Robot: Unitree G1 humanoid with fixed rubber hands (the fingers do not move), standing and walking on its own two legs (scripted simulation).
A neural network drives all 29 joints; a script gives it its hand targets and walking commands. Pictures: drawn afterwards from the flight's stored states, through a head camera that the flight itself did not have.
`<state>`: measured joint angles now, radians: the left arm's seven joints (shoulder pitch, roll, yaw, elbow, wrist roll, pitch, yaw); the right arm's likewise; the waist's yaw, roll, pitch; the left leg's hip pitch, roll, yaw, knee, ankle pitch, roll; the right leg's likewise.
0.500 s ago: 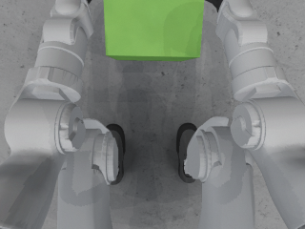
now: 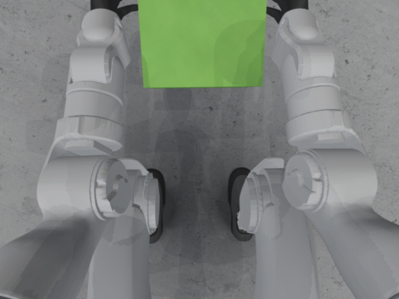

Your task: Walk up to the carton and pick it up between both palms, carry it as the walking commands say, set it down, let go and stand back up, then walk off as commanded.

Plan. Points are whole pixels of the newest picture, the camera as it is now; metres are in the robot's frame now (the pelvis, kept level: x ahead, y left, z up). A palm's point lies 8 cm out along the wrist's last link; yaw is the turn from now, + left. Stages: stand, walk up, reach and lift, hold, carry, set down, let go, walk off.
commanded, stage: reach and lift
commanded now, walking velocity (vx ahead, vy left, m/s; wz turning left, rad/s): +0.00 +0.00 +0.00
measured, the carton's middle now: (199, 25) +0.55 +0.00 -0.20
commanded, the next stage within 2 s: none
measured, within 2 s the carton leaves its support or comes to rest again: neither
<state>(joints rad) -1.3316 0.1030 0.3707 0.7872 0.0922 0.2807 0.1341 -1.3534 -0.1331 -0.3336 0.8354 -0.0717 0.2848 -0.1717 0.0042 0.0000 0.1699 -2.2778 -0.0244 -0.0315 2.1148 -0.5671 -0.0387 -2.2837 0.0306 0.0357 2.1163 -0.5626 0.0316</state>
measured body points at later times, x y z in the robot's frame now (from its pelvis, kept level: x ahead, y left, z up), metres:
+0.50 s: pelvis -0.01 +0.00 +0.04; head +0.31 +0.00 +0.36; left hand +0.54 +0.14 -0.05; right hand +0.54 -0.14 -0.05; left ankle +0.11 +0.13 -0.35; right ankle +0.11 -0.13 -0.35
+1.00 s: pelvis +0.00 +0.00 +0.09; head +0.28 -0.01 +0.45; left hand +0.52 +0.13 +0.02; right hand +0.52 -0.14 +0.03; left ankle +0.11 +0.13 -0.35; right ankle +0.11 -0.13 -0.35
